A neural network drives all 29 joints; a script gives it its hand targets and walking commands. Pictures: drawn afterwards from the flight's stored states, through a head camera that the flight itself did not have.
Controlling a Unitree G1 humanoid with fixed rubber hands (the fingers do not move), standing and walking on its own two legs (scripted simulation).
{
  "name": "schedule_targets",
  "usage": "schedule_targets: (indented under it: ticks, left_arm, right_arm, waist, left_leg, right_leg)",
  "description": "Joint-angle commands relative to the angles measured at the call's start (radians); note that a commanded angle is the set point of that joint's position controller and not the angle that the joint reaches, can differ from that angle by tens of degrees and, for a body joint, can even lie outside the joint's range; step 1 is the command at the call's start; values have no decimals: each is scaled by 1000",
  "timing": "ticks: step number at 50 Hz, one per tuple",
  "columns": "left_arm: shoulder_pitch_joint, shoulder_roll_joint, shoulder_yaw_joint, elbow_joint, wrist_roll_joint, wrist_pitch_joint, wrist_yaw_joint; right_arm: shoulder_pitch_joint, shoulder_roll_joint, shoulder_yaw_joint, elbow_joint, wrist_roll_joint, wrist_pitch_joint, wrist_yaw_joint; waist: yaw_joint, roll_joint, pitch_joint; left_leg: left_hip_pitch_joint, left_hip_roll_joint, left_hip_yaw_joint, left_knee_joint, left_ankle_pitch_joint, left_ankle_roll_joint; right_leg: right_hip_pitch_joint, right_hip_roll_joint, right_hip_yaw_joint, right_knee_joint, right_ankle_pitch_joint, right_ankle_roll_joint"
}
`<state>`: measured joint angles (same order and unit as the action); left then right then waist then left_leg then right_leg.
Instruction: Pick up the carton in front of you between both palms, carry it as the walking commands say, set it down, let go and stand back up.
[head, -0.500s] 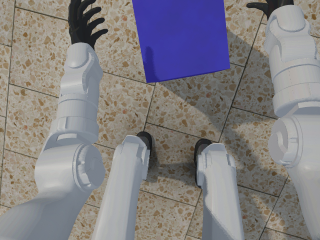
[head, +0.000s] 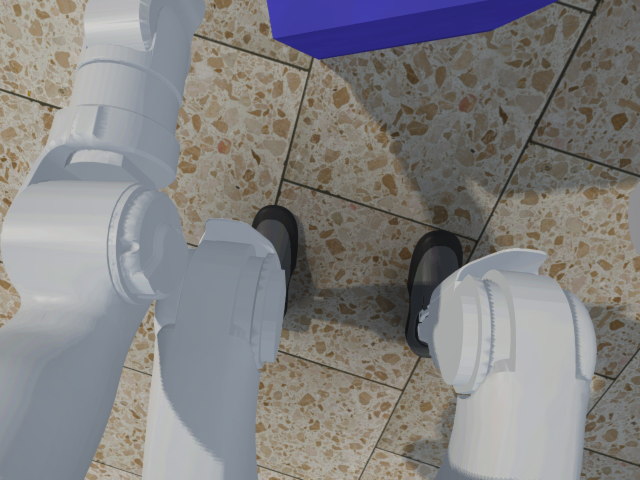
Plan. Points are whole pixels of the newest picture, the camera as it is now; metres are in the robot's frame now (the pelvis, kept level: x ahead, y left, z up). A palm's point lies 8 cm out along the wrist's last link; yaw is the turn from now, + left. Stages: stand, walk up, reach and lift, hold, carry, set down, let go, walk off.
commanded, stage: reach and lift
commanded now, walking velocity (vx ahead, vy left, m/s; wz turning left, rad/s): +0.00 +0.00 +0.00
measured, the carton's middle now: out of the picture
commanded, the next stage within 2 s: none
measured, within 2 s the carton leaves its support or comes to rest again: leaves its support in 0.82 s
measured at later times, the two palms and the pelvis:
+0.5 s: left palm out of the picture +0.56 +0.14 -0.18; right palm out of the picture +0.60 -0.17 -0.18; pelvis +0.00 +0.00 -0.01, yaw +0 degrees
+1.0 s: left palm out of the picture +0.55 +0.13 -0.10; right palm out of the picture +0.57 -0.17 -0.10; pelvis +0.01 +0.01 +0.01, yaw -2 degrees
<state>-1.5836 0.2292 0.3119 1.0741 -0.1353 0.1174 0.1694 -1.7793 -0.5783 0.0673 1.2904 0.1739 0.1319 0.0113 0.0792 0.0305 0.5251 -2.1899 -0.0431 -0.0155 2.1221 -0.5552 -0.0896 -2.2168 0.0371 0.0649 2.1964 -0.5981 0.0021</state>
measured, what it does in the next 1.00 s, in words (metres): stands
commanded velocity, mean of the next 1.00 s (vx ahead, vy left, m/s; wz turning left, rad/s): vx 0.00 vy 0.00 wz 0.00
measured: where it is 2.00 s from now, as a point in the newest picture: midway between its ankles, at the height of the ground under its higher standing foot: (346, 299)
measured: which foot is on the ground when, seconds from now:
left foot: down 0.00-1.00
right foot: down 0.00-1.00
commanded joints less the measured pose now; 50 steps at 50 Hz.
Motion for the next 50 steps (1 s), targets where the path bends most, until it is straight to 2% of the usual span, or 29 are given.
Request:
schedule_targets:
  ticks: [1,5,8,12,17,21,24,26,28,31,33,38,44,45,47,50]
  left_arm:
    - [-293,178,-18,-111,-21,-42,-1]
    - [-228,152,-56,-82,-52,-50,-3]
    - [-178,118,-60,-46,-55,-46,-2]
    - [-179,115,-42,-60,-39,-50,0]
    - [-237,115,-45,-85,-32,-49,5]
    - [-300,11,-81,-92,-36,-39,-10]
    - [-303,-60,-28,-96,37,-28,-23]
    - [-424,-439,-95,-122,63,3,-116]
    - [-491,-691,-128,-146,82,44,-213]
    - [-479,-838,-136,-176,89,81,-289]
    - [-463,-891,-144,-190,76,94,-311]
    - [-507,-986,-240,-283,-13,101,-314]
    - [-564,-1087,-395,-502,-82,139,-294]
    - [-567,-1090,-412,-535,-77,150,-293]
    - [-559,-1120,-443,-601,-56,168,-280]
    - [-472,-1149,-410,-546,5,202,-289]
  right_arm:
    - [-360,-92,22,-131,35,-39,-16]
    - [-296,-52,42,-134,61,-47,-32]
    - [-239,-44,23,-97,45,-45,-34]
    - [-223,-42,-12,-100,9,-50,-37]
    - [-279,-17,-2,-124,14,-47,-37]
    - [-330,100,43,-119,39,-34,-19]
    - [-325,203,20,-112,5,-16,6]
    - [-410,600,68,-127,-11,5,96]
    - [-380,869,46,-132,-57,34,185]
    - [-284,1036,-11,-176,-91,64,248]
    - [-265,1084,-17,-212,-93,72,263]
    - [-285,1186,55,-350,-50,78,251]
    - [-357,1342,168,-662,13,112,198]
    - [-343,1366,174,-694,6,125,191]
    - [-294,1429,186,-702,-8,151,174]
    - [-146,1476,123,-572,-77,190,176]
  waist:
    - [52,-157,-1341]
    - [45,-151,-1433]
    - [28,-140,-1389]
    - [13,-133,-1345]
    - [22,-135,-1316]
    - [23,-139,-1265]
    - [42,-131,-1193]
    - [39,-132,-1149]
    - [19,-133,-1100]
    - [5,-104,-1070]
    - [3,-94,-1090]
    - [-14,-110,-1346]
    - [-21,-174,-1991]
    - [-21,-177,-2071]
    - [-12,-168,-2135]
    - [-13,-144,-1906]
  left_leg:
    - [614,2,120,-53,445,33]
    - [653,-6,124,-33,510,32]
    - [641,-13,120,-38,499,27]
    - [617,-17,112,-47,468,27]
    - [608,-20,109,-65,396,31]
    - [601,-33,113,-75,335,34]
    - [616,-43,119,-88,300,35]
    - [591,-60,119,-77,302,44]
    - [547,-68,116,-56,278,52]
    - [506,-75,125,-51,272,55]
    - [484,-75,126,-45,299,61]
    - [510,-79,132,-28,432,65]
    - [597,-103,152,-71,616,46]
    - [614,-108,154,-86,627,44]
    - [668,-118,162,-117,610,44]
    - [597,-125,166,-194,483,35]
  right_leg:
    - [631,-28,-24,-147,403,20]
    - [683,-19,-34,-123,488,22]
    - [628,-18,-42,-126,461,21]
    - [569,-18,-48,-137,408,19]
    - [554,-15,-50,-154,326,14]
    - [571,-6,-48,-165,274,11]
    - [567,8,-50,-170,236,11]
    - [540,32,-57,-162,244,1]
    - [493,53,-66,-154,234,-7]
    - [446,65,-82,-154,245,-14]
    - [438,65,-83,-147,284,-17]
    - [580,65,-83,-128,472,-16]
    - [1009,85,-91,-144,805,4]
    - [1043,89,-94,-158,821,9]
    - [995,107,-114,-195,748,24]
    - [840,116,-126,-287,577,27]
